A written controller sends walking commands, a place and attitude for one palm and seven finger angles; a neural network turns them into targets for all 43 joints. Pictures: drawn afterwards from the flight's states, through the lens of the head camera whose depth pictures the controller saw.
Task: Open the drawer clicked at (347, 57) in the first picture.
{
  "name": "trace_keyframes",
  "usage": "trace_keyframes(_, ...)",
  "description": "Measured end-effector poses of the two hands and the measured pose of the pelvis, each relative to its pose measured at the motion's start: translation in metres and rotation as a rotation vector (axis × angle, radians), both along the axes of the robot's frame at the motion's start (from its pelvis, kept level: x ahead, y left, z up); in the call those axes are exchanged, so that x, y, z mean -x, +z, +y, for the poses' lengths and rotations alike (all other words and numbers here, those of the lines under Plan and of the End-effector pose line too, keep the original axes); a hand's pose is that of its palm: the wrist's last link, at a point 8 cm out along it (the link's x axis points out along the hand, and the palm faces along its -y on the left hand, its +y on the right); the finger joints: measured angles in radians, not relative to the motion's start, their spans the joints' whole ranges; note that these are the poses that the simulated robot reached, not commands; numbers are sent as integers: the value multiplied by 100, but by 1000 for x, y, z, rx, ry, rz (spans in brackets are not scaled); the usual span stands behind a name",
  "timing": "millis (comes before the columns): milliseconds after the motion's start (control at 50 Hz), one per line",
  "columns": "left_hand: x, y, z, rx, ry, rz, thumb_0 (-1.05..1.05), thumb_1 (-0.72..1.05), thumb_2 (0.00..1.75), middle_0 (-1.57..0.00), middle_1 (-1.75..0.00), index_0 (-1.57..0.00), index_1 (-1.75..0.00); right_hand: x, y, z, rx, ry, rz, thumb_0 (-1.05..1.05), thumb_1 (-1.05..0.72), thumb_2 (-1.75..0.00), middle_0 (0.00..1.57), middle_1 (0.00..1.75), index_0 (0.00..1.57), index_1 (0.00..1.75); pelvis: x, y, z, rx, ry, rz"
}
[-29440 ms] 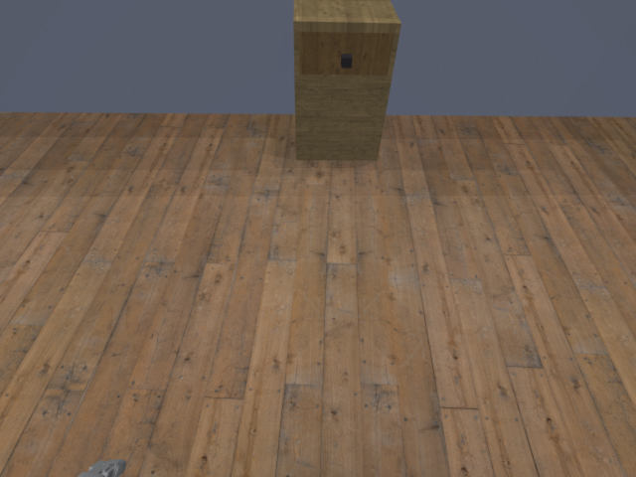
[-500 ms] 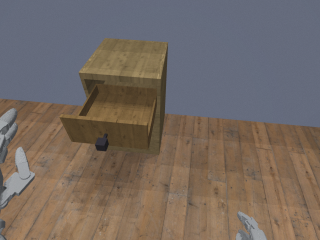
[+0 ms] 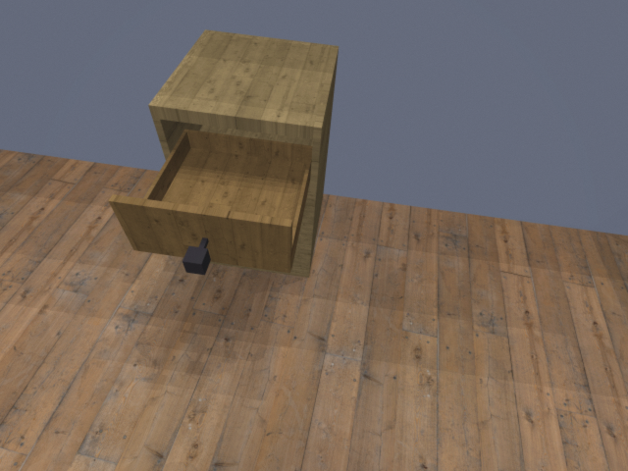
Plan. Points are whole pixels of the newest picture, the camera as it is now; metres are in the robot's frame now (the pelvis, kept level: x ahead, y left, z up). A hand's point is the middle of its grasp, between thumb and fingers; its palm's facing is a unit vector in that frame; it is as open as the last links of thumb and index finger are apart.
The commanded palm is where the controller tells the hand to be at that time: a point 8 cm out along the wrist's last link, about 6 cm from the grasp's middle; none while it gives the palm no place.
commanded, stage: let the arm hang, fingers relaxed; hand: left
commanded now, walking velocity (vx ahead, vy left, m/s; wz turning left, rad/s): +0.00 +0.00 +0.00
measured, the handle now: (200, 253) +0.56 +0.27 -0.21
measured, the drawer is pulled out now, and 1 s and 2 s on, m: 0.29 0.29 0.29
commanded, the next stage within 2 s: look to check the result in 0.78 s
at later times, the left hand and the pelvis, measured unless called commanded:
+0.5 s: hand out of the picture -0.02 +0.17 -0.17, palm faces +0.04 -0.98 -0.19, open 7.4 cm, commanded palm none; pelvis -0.01 +0.00 +0.01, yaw +0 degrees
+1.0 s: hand out of the picture -0.02 +0.15 -0.17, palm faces +0.05 -0.98 -0.18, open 7.4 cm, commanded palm none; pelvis -0.01 -0.01 +0.01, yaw +0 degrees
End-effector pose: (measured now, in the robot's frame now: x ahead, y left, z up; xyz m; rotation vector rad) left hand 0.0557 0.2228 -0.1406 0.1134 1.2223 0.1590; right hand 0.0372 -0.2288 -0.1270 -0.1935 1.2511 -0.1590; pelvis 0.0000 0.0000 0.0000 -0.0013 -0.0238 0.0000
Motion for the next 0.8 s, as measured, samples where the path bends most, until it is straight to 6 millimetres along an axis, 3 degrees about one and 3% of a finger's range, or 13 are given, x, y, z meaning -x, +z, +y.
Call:
trace_keyframes(140,64,3,16,-36,21,193,-2,97,90,-21,-30,-20,-30,57,-6,7,-21,-39,188,1,-91,-90,20,30,20,30,2,5,0,6,4,-4)
trace_keyframes(260,91,9,16,-51,27,268,0,93,90,-20,-30,-20,-30,79,-12,19,-63,-62,231,1,-91,-90,20,30,20,30,5,7,1,2,0,-11)
trace_keyframes(360,92,9,7,-37,27,261,0,91,90,-20,-30,-20,-30,85,-16,29,-94,-67,233,1,-91,-90,20,30,20,30,8,7,2,-1,-3,-14)
trace_keyframes(520,77,4,-10,-2,16,206,0,91,90,-20,-30,-20,-30,86,-18,39,-118,-78,211,0,-91,-90,20,30,20,30,11,7,1,-5,-7,-14)
trace_keyframes(800,76,4,-14,-4,22,205,1,91,90,-20,-30,-20,-30,91,-17,34,-110,-97,223,0,-91,-90,20,30,20,30,11,7,-3,-6,-10,-13)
